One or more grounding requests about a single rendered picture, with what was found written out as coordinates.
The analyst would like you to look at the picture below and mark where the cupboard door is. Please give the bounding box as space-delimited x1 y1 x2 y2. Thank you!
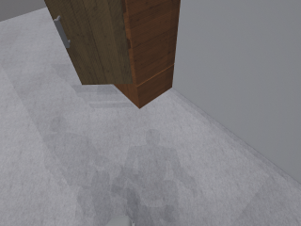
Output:
44 0 133 86

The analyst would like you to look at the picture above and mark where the handle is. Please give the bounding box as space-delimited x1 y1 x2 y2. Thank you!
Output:
54 15 71 48

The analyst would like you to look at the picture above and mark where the left robot thigh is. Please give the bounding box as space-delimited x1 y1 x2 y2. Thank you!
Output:
105 216 135 226

